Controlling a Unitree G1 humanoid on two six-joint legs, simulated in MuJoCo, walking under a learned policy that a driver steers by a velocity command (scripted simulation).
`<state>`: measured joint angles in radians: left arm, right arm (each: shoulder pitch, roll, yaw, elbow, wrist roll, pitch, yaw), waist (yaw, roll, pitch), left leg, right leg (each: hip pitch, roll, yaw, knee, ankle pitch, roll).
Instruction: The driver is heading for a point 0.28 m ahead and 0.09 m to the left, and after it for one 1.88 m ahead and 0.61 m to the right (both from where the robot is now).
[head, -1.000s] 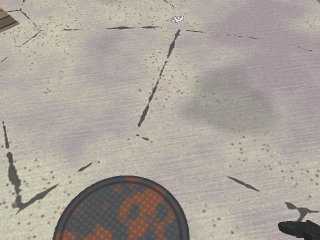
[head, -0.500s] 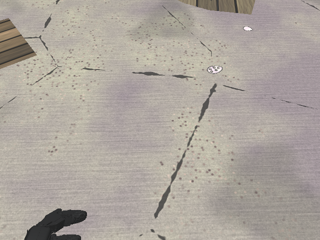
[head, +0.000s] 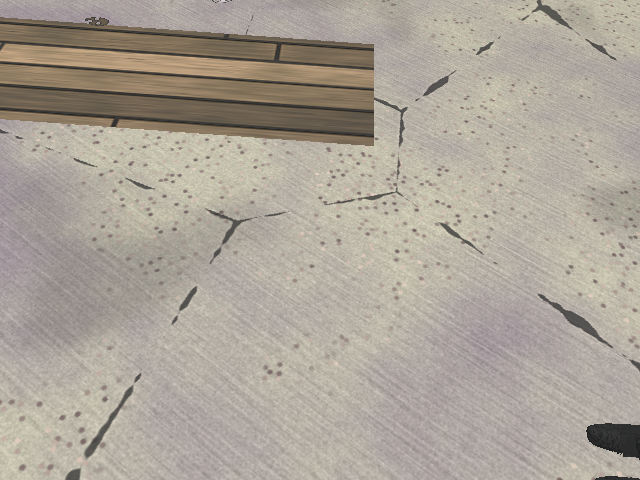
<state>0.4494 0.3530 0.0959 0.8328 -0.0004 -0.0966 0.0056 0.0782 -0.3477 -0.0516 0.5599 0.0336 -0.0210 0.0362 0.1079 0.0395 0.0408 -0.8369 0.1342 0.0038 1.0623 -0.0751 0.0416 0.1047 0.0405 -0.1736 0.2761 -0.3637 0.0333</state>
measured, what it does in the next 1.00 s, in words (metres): walks ahead, turning right: left foot, then right foot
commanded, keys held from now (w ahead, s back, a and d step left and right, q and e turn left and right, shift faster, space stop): w+q+shift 0.06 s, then w+e+shift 0.94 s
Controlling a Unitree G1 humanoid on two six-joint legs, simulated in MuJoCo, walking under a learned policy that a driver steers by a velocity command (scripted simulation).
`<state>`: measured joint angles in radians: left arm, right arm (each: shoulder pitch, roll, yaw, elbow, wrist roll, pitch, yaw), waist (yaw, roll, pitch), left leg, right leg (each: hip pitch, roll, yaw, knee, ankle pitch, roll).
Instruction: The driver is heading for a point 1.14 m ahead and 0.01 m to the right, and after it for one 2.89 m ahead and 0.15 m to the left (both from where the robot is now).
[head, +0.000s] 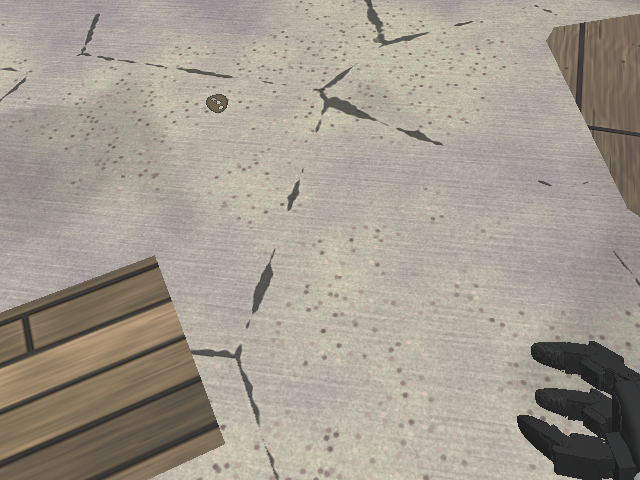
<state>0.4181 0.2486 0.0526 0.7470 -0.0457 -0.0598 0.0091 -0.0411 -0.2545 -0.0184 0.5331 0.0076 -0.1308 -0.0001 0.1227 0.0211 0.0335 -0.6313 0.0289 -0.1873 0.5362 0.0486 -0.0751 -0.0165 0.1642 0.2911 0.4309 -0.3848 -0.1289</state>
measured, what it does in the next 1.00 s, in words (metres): walks ahead: left foot, then right foot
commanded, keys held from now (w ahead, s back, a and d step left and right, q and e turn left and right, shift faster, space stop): w+e+shift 0.22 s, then e+shift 0.14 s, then q+shift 0.64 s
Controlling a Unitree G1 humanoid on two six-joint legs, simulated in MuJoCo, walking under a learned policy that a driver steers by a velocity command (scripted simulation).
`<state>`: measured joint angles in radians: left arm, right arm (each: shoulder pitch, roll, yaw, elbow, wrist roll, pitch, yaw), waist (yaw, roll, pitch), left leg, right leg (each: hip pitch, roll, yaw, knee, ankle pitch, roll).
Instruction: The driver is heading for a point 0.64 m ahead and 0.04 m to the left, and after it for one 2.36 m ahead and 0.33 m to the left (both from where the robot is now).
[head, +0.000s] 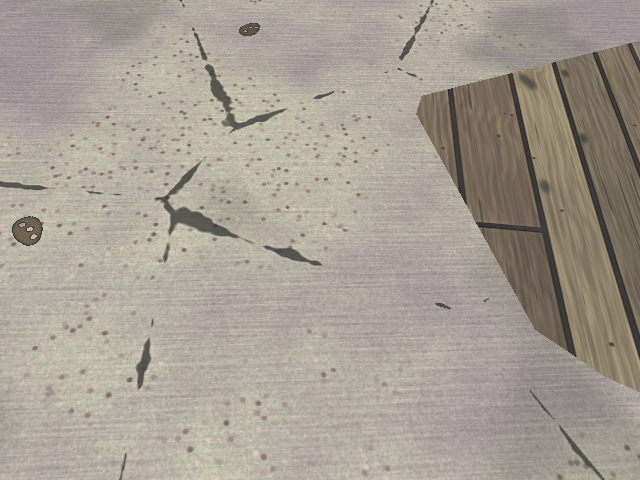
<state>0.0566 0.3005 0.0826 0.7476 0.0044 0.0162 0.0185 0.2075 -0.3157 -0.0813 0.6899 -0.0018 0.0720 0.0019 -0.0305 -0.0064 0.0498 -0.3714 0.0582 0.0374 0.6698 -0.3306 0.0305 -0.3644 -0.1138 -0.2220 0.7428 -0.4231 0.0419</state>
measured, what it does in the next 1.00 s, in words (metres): walks ahead: right foot, then left foot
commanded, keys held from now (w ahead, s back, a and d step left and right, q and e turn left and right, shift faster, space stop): q+shift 0.40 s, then e+shift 0.14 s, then w+e+shift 0.46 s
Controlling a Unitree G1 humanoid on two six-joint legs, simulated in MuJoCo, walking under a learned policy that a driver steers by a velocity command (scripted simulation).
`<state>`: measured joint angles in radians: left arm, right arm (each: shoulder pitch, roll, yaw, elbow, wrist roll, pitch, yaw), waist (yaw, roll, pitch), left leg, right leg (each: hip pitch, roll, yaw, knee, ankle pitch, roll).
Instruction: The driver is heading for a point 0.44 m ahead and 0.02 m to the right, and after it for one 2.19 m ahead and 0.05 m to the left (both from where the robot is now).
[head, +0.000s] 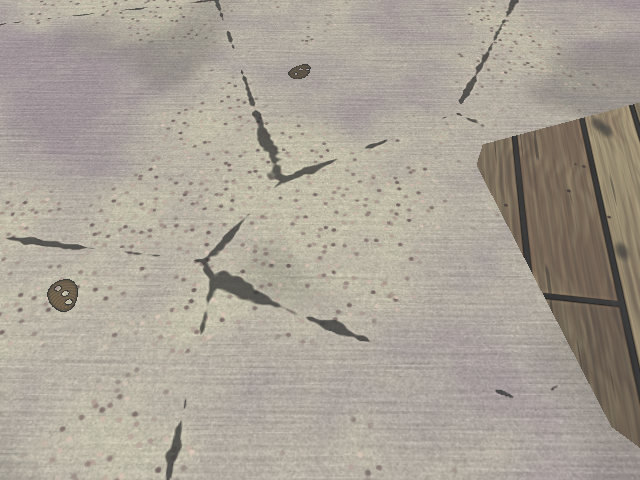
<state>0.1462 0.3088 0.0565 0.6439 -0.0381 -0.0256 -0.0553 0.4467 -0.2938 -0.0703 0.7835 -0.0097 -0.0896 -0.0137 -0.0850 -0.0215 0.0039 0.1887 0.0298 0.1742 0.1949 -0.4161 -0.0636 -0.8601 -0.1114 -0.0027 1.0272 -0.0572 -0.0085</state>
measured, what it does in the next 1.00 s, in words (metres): walks ahead, turning left: right foot, then left foot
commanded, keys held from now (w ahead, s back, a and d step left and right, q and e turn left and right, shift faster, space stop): w+e+shift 0.18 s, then w+q+shift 0.10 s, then q+shift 0.72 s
